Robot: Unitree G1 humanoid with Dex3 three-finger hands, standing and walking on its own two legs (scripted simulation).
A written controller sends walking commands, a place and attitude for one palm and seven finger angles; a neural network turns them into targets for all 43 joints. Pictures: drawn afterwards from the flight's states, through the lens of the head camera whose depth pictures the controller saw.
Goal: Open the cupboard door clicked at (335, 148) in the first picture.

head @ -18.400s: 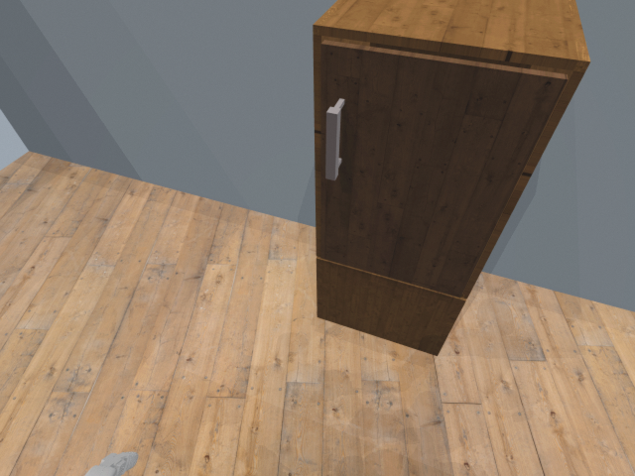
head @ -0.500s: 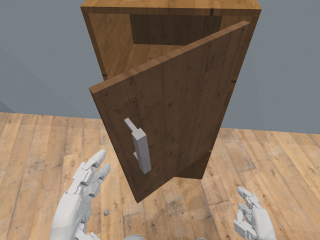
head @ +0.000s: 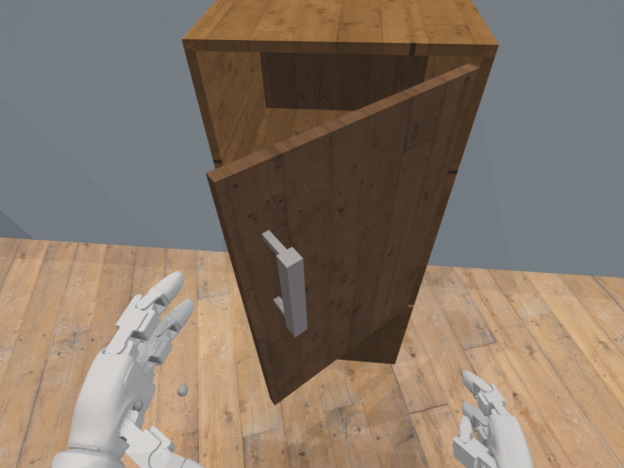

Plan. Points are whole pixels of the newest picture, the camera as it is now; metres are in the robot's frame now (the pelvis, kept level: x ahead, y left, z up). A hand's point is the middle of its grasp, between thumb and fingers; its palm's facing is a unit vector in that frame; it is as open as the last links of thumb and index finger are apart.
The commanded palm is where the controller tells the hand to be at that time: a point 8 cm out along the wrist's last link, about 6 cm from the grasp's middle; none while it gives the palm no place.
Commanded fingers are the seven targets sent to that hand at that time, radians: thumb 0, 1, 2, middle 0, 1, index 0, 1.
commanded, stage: draw the hand back to the body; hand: left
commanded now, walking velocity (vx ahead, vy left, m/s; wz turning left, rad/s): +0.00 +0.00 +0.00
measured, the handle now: (284, 285) +0.32 +0.06 +0.09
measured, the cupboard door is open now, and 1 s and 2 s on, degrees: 42 42 42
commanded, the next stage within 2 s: step back with the hand held close in 1.26 s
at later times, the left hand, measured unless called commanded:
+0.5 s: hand (95, 340) +0.20 +0.22 +0.16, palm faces +0.28 -0.89 -0.36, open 13.7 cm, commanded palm +0.16 +0.27 +0.18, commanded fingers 0.00 0.27 0.63 -0.18 -0.30 -0.18 -0.30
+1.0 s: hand (36, 275) +0.23 +0.26 +0.22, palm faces +0.46 -0.79 -0.41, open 8.0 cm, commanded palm +0.18 +0.30 +0.23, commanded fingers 0.00 0.90 0.90 -0.20 -0.30 -0.20 -0.30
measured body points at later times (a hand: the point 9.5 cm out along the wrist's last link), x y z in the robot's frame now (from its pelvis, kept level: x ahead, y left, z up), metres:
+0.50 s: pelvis +0.03 +0.02 +0.04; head +0.02 +0.00 +0.49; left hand +0.18 +0.27 +0.18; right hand +0.22 -0.19 -0.03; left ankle +0.01 +0.12 -0.68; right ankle +0.02 -0.12 -0.68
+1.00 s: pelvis +0.04 +0.00 +0.06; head +0.02 -0.02 +0.51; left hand +0.20 +0.30 +0.24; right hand +0.23 -0.22 -0.02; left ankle +0.01 +0.12 -0.68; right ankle +0.02 -0.12 -0.68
